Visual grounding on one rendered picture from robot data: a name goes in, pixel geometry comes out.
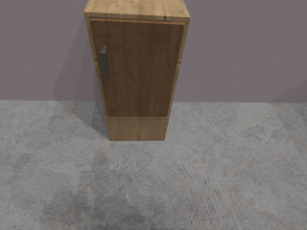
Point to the cupboard door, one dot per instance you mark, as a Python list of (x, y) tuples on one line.
[(142, 60)]

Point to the handle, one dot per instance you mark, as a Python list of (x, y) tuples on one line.
[(104, 62)]

